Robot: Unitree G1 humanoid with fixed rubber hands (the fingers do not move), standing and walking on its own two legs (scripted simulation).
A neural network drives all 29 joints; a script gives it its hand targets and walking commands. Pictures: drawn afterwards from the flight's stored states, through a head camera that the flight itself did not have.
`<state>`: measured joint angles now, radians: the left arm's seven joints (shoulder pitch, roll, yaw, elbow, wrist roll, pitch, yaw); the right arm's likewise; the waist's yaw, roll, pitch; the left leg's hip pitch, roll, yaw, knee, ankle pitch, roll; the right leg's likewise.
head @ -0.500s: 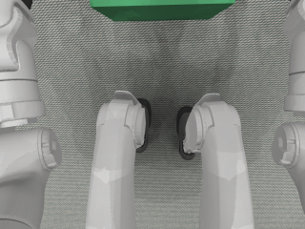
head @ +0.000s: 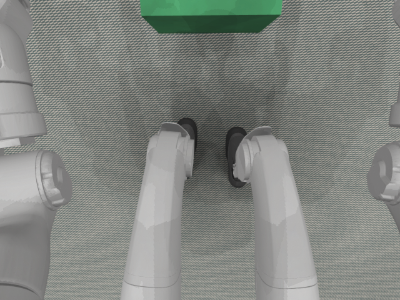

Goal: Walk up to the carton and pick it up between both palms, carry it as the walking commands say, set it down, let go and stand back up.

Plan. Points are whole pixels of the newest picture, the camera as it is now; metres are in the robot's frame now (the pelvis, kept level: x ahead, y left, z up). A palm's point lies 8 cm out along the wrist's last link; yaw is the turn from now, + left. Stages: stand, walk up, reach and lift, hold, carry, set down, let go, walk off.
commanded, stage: set down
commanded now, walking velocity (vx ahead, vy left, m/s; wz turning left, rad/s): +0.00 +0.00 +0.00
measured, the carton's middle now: out of the picture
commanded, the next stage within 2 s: let go in 0.42 s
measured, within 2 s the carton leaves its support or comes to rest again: neither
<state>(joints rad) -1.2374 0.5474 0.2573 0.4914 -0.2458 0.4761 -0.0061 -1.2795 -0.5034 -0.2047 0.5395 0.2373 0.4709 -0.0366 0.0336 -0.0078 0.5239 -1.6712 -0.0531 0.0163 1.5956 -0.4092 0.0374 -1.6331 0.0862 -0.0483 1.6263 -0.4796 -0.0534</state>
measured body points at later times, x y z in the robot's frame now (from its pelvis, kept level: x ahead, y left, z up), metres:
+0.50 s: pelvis +0.04 +0.01 +0.11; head +0.40 +0.01 +0.37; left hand +0.55 +0.28 -0.02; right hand +0.56 -0.21 -0.04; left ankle +0.14 +0.09 -0.51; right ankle +0.12 -0.08 -0.51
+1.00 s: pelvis +0.09 +0.01 +0.18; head +0.24 +0.01 +0.60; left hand +0.35 +0.26 +0.09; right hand +0.39 -0.21 +0.09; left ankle +0.14 +0.09 -0.51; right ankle +0.12 -0.08 -0.51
